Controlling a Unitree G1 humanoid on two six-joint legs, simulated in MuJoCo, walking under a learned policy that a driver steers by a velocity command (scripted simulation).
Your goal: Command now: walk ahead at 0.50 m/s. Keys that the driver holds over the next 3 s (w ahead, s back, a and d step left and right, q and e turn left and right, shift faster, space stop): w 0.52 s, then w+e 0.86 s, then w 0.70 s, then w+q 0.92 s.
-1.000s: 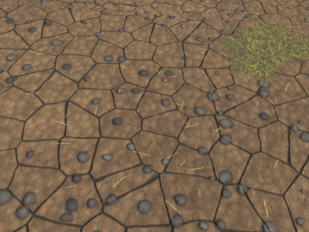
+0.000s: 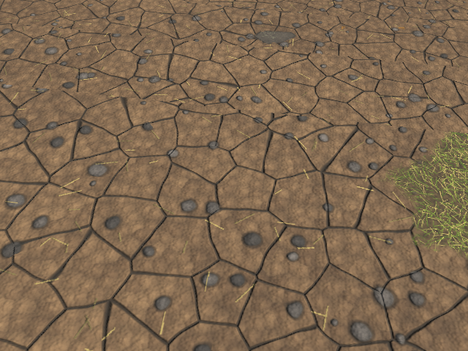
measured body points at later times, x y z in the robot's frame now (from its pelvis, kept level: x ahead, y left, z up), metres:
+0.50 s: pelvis +0.27 -0.05 +0.00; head +0.29 -0.06 +0.45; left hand +0.25 +0.20 -0.14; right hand +0.36 -0.30 -0.14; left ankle +0.35 +0.11 -0.68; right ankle +0.25 -0.11 -0.75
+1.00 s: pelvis +0.54 -0.01 +0.00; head +0.56 +0.00 +0.45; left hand +0.66 +0.24 -0.14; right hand +0.53 -0.28 -0.13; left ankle +0.55 +0.07 -0.75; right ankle +0.52 -0.15 -0.66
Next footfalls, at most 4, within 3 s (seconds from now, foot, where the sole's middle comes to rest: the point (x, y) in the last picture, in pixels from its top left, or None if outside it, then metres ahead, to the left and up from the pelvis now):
0.22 right None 0.29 -0.12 -0.78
0.76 left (205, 321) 0.59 0.07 -0.78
1.32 right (287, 258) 0.79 -0.19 -0.78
1.88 left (288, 174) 1.16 -0.24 -0.78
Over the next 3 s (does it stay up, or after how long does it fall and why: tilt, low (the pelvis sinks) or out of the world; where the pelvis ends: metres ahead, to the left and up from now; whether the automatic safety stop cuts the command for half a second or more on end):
stays up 1.45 -0.47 -0.04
